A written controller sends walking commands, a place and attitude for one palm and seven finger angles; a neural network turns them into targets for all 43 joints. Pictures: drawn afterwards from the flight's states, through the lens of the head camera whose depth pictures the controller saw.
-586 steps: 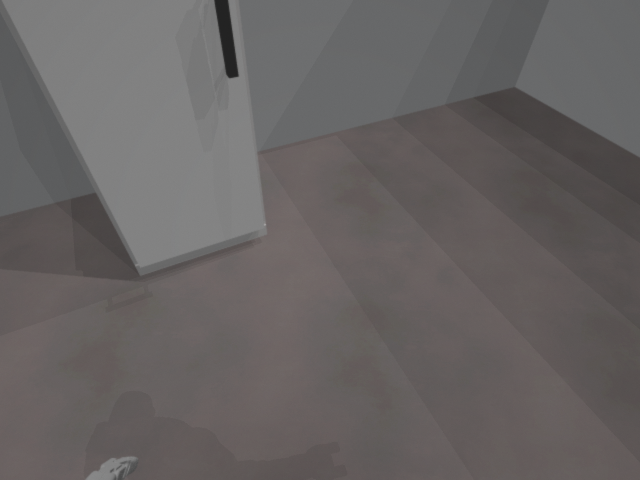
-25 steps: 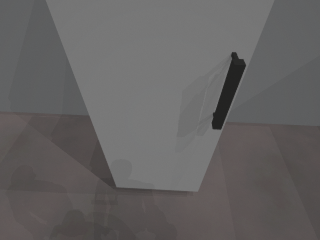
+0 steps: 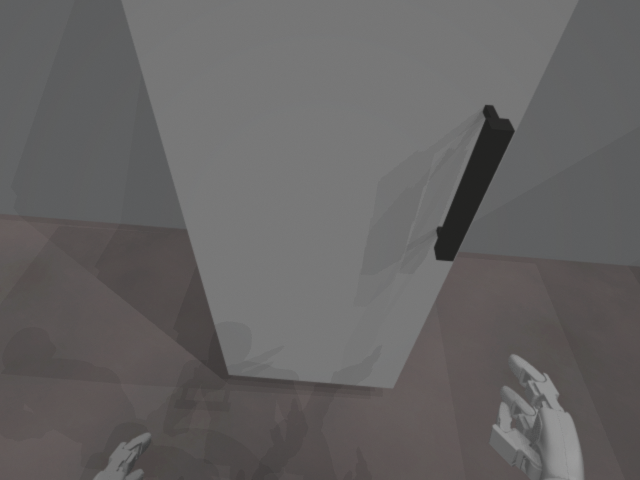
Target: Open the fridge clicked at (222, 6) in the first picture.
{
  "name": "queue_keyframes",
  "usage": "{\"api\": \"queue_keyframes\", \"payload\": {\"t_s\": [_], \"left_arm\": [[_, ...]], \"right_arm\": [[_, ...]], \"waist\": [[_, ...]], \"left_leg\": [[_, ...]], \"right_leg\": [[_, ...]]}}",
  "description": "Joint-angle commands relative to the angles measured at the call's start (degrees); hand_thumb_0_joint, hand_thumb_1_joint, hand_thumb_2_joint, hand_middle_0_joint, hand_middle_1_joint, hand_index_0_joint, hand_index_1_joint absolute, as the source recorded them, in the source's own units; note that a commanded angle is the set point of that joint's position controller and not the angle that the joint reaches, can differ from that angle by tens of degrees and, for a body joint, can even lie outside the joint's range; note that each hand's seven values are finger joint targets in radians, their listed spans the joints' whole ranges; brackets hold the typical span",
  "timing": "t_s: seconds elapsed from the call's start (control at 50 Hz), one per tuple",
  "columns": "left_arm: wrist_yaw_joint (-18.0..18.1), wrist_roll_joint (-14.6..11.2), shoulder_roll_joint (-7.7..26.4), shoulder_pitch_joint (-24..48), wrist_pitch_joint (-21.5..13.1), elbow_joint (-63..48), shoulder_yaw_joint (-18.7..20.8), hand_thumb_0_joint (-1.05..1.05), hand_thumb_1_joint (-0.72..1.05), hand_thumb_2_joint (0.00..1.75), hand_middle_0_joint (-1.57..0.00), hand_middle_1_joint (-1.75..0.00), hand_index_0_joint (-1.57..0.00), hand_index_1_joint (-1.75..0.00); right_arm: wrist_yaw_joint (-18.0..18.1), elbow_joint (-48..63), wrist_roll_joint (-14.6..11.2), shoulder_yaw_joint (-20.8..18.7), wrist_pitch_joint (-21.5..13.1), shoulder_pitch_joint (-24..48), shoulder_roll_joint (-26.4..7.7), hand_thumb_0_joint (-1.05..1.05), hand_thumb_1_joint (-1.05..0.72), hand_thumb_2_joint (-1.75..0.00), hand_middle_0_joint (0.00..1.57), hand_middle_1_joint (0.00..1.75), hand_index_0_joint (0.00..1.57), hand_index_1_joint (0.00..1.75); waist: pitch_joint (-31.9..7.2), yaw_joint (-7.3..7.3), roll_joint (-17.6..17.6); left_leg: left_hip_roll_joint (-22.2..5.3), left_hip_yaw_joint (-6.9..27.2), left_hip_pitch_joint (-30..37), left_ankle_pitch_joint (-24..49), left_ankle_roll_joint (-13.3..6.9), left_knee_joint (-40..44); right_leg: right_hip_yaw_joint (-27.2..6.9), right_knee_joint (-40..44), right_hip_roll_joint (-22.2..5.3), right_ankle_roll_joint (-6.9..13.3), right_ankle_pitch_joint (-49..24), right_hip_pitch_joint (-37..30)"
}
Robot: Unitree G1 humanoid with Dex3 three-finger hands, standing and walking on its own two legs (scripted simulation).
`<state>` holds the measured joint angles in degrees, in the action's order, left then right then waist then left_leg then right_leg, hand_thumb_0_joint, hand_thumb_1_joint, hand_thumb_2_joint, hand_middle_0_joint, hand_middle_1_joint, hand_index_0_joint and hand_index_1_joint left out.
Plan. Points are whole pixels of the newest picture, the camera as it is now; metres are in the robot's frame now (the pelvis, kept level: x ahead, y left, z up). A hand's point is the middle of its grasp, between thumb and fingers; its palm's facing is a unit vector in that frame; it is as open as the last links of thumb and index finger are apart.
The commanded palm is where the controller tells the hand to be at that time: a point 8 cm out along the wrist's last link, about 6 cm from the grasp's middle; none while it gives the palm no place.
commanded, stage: raise the hand to about handle height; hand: right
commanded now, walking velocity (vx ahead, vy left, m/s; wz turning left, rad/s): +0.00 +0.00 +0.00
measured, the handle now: (464, 189) +0.50 -0.15 +0.13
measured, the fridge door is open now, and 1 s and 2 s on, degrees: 0 0 0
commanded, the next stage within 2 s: move the hooked fingers beside the handle in 1.88 s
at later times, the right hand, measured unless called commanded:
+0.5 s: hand (503, 434) +0.20 -0.18 +0.03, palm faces -0.07 +0.99 -0.12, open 10.4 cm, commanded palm +0.16 -0.25 +0.04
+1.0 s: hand (592, 377) +0.24 -0.25 +0.10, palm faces +0.05 +1.00 -0.08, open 13.3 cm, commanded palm +0.21 -0.30 +0.11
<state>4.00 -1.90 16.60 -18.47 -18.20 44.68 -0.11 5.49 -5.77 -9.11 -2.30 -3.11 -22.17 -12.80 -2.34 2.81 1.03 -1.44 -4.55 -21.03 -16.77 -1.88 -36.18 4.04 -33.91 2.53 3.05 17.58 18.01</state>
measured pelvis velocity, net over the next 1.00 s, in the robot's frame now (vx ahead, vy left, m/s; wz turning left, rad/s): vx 0.01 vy -0.01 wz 0.00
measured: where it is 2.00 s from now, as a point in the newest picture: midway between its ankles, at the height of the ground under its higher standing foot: outside the picture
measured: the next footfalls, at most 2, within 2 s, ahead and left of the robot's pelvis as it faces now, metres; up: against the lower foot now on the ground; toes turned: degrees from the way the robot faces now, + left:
none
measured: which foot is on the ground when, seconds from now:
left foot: down 0.00-1.00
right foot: down 0.00-1.00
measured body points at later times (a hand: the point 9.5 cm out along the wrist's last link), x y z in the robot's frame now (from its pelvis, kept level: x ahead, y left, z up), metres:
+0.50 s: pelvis -0.02 +0.04 -0.06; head +0.04 +0.04 +0.39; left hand +0.19 +0.24 -0.14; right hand +0.20 -0.23 +0.04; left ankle +0.02 +0.10 -0.73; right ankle +0.00 -0.09 -0.73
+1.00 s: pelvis +0.01 -0.01 -0.01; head +0.01 -0.02 +0.44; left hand +0.19 +0.25 -0.06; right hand +0.23 -0.31 +0.10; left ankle +0.02 +0.10 -0.73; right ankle +0.00 -0.09 -0.73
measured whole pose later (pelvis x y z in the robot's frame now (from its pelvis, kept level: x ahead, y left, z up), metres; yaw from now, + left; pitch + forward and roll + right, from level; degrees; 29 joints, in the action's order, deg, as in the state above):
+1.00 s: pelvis +0.01 -0.01 -0.01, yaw +0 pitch +2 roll +2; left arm 5.9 -3.1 16.1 -13.9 -18.6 35.4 -1.5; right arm -19.0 3.3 -20.5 -19.8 -8.5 -13.2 -21.8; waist -2.2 -1.1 0.0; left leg 0.6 -6.0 -23.8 -19.9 -1.9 -41.3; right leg 2.4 -44.7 0.2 2.8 23.7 23.5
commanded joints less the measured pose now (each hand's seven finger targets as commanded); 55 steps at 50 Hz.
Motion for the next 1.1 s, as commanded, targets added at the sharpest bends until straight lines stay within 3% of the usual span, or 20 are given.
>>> {"api": "queue_keyframes", "payload": {"t_s": [0.0,0.04,0.06,0.12,0.18,0.24,0.26,0.3,0.34,0.38,0.46,0.52,0.6,0.7,0.78,0.86,0.9,0.98,1.04,1.08], "left_arm": [[-2.8,1.4,5.3,6.9,-5.0,-13.0,4.3,0.00,0.90,0.90,-0.20,-0.30,-0.20,-0.30],[-4.9,1.6,5.5,8.7,-3.8,-15.3,5.0,0.00,0.90,0.90,-0.20,-0.30,-0.20,-0.30],[-5.8,1.4,5.8,8.6,-3.2,-16.3,5.7,0.00,0.90,0.90,-0.20,-0.30,-0.20,-0.30],[-6.1,1.3,5.5,13.0,-0.3,-22.8,5.7,0.00,0.90,0.90,-0.20,-0.30,-0.20,-0.30],[-4.8,1.0,4.6,11.7,1.6,-25.2,5.1,0.00,0.90,0.90,-0.20,-0.30,-0.20,-0.30],[-3.5,0.8,4.1,9.0,0.6,-23.1,4.2,0.00,0.90,0.90,-0.20,-0.30,-0.20,-0.30],[-3.0,0.9,4.5,8.8,-0.2,-22.4,3.6,0.00,0.90,0.90,-0.20,-0.30,-0.20,-0.30],[-1.8,0.4,5.2,7.3,-1.9,-18.6,3.4,0.00,0.90,0.90,-0.20,-0.30,-0.20,-0.30],[-0.9,-0.4,6.2,7.1,-3.0,-17.6,2.9,0.00,0.90,0.90,-0.20,-0.30,-0.20,-0.30],[-0.1,-1.2,6.8,7.3,-3.2,-17.1,2.4,0.00,0.90,0.90,-0.20,-0.30,-0.20,-0.30],[1.2,-1.9,7.0,10.3,-0.7,-19.6,1.9,0.00,0.90,0.90,-0.20,-0.30,-0.20,-0.30],[1.5,-1.6,4.9,11.6,0.2,-21.4,1.0,0.00,0.90,0.90,-0.20,-0.30,-0.20,-0.30],[1.1,-1.3,4.4,10.1,-1.6,-19.8,1.2,0.00,0.90,0.90,-0.20,-0.30,-0.20,-0.30],[0.9,-1.5,7.0,8.0,-3.0,-18.0,2.0,0.00,0.90,0.90,-0.20,-0.30,-0.20,-0.30],[2.1,-2.0,8.0,8.9,-3.3,-18.4,2.1,0.00,0.90,0.90,-0.20,-0.30,-0.20,-0.30],[2.9,-1.4,7.7,8.8,-3.8,-18.0,1.7,0.00,0.90,0.90,-0.20,-0.30,-0.20,-0.30],[2.7,-1.3,6.8,8.4,-3.8,-17.8,1.2,0.00,0.90,0.90,-0.20,-0.30,-0.20,-0.30],[2.3,-1.7,7.3,8.8,-3.0,-16.6,0.7,0.00,0.90,0.90,-0.20,-0.30,-0.20,-0.30],[2.7,-2.4,7.6,9.3,-1.6,-16.8,0.2,0.00,0.90,0.90,-0.20,-0.30,-0.20,-0.30],[3.0,-2.5,7.6,10.0,-0.9,-17.2,0.0,0.00,0.90,0.90,-0.20,-0.30,-0.20,-0.30]], "right_arm": [[-9.1,-0.5,-3.6,-3.1,-13.0,-15.4,2.9,0.00,-0.62,-0.78,0.22,0.48,0.22,0.48],[-16.5,-1.4,-6.0,-7.5,-20.4,-18.7,0.5,0.00,-0.57,-0.76,0.22,0.51,0.22,0.51],[-19.6,-1.2,-6.4,-13.1,-23.9,-18.4,-4.5,0.00,-0.55,-0.75,0.22,0.53,0.22,0.53],[-22.3,9.4,-4.5,-16.9,-22.1,-17.0,-10.9,0.00,-0.48,-0.72,0.23,0.57,0.23,0.57],[-19.7,24.0,-6.9,-18.4,-20.6,-6.4,-11.8,0.00,-0.41,-0.69,0.24,0.62,0.24,0.62],[-18.5,34.0,-9.2,-16.4,-26.0,1.6,-10.4,0.00,-0.34,-0.66,0.24,0.66,0.24,0.66],[-19.2,37.3,-9.9,-12.6,-28.4,7.7,-8.5,0.00,-0.32,-0.65,0.24,0.68,0.24,0.68],[-21.6,30.8,-10.3,-10.8,-29.9,9.5,-8.6,0.00,-0.27,-0.63,0.25,0.70,0.25,0.70],[-25.1,25.5,-10.3,-9.0,-28.2,10.0,-9.0,0.00,-0.22,-0.61,0.25,0.74,0.25,0.74],[-28.5,18.9,-10.4,-10.6,-23.3,9.5,-11.5,0.00,-0.18,-0.59,0.25,0.76,0.25,0.76],[-30.8,13.0,-11.4,-22.8,-8.6,3.5,-21.3,0.00,-0.08,-0.55,0.26,0.82,0.26,0.82],[-27.6,17.9,-15.2,-28.6,-4.7,2.1,-20.8,0.00,-0.01,-0.52,0.26,0.87,0.26,0.87],[-22.3,21.1,-16.2,-27.7,-9.6,3.2,-16.5,0.00,0.08,-0.48,0.27,0.93,0.27,0.93],[-24.9,16.1,-12.9,-20.2,-12.4,6.7,-14.8,0.00,0.20,-0.43,0.28,1.00,0.28,1.00],[-27.0,19.0,-12.4,-21.3,-10.0,14.2,-19.9,0.00,0.29,-0.39,0.29,1.07,0.29,1.07],[-24.0,24.8,-12.7,-27.2,-10.5,17.5,-24.7,0.00,0.38,-0.35,0.29,1.12,0.29,1.12],[-23.1,24.4,-12.8,-26.6,-10.6,16.4,-22.4,0.00,0.43,-0.33,0.29,1.15,0.29,1.15],[-24.5,17.8,-12.7,-23.5,-6.5,17.8,-19.8,0.00,0.50,-0.30,0.30,1.20,0.30,1.20],[-27.4,12.5,-12.2,-21.5,-0.3,21.6,-19.9,0.00,0.50,-0.30,0.30,1.20,0.30,1.20],[-28.4,12.9,-12.0,-22.1,2.6,26.7,-21.7,0.00,0.50,-0.30,0.30,1.20,0.30,1.20]], "waist": [[0.3,-5.17,-16.7],[-3.0,-6.53,-12.9],[-5.5,-7.37,-8.8],[-12.4,-9.63,2.5],[-13.5,-6.14,5.2],[-13.3,-2.30,7.7],[-12.5,0.55,5.7],[-9.7,2.49,1.9],[-8.2,3.39,-1.9],[-7.3,2.51,-3.2],[-15.4,-4.15,-3.4],[-18.2,-6.99,-4.2],[-11.3,-5.38,-4.5],[-5.4,-2.42,-2.9],[-7.5,-3.23,2.1],[-13.1,-5.22,5.1],[-13.0,-5.56,6.7],[-7.1,-4.76,6.2],[-2.6,-4.37,3.7],[-3.7,-4.51,3.4]], "left_leg": [[0.1,1.4,-8.0,-3.9,0.1,-2.1],[-0.3,3.1,-8.3,3.4,-0.5,-8.7],[-1.1,5.3,-6.6,8.5,-0.8,-11.6],[-0.8,7.5,-3.4,12.0,-0.9,-14.7],[-0.4,10.5,-5.8,6.1,0.7,-12.1],[1.7,7.1,-11.9,5.8,0.5,-13.0],[2.1,7.3,-14.8,4.5,0.9,-13.1],[1.5,9.5,-16.1,1.0,1.5,-11.2],[1.0,10.7,-16.3,-4.9,2.2,-8.9],[-0.4,12.7,-14.8,-10.3,2.7,-5.7],[-3.9,16.2,-0.9,-7.3,4.0,-2.4],[-6.1,17.5,5.2,1.0,5.1,-1.9],[-3.7,13.6,1.7,2.6,3.7,-1.4],[-1.9,11.3,-3.9,-2.0,3.4,-0.5],[-0.6,8.7,-2.7,-6.9,1.6,1.1],[1.7,3.1,2.2,3.6,0.5,-1.2],[2.2,1.5,3.2,8.0,0.3,-1.5],[2.7,0.4,3.0,10.3,0.5,0.5],[2.8,0.2,2.8,7.8,0.7,3.0],[2.6,0.5,4.4,8.6,0.5,4.2]], "right_leg": [[-5.7,-5.7,-2.5,-2.6,-1.2,14.7],[-4.1,-11.7,-1.2,-3.6,-2.9,20.2],[-3.9,-14.5,-0.7,-4.1,-4.6,22.1],[-1.0,-16.0,0.4,-3.0,-6.4,23.0],[-2.3,-18.1,-0.3,-2.1,-3.9,22.1],[-5.6,-19.8,-2.0,-1.7,-5.1,17.9],[-6.2,-21.6,-2.3,-1.2,-4.2,18.0],[-7.0,-23.8,-3.0,-1.3,-0.3,20.9],[-7.3,-23.9,-3.3,-1.1,3.4,23.4],[-6.6,-23.2,-3.2,-1.2,5.5,24.8],[-6.5,-18.9,-2.4,-1.8,1.8,22.3],[-7.0,-17.0,-2.4,-3.2,-1.0,20.6],[-7.4,-13.4,-2.9,-3.7,-1.9,18.6],[-7.1,-10.9,-2.9,-2.9,-0.3,15.5],[-7.1,-7.5,-2.9,-2.0,-0.3,10.0],[-7.8,-3.7,-3.1,-2.1,-7.6,3.2],[-8.2,-2.2,-3.4,-3.0,-12.4,0.8],[-8.7,0.2,-4.1,-4.3,-16.1,-0.5],[-9.1,2.8,-4.4,-4.2,-11.6,-0.1],[-8.9,3.7,-4.3,-4.0,-12.6,-1.7]]}}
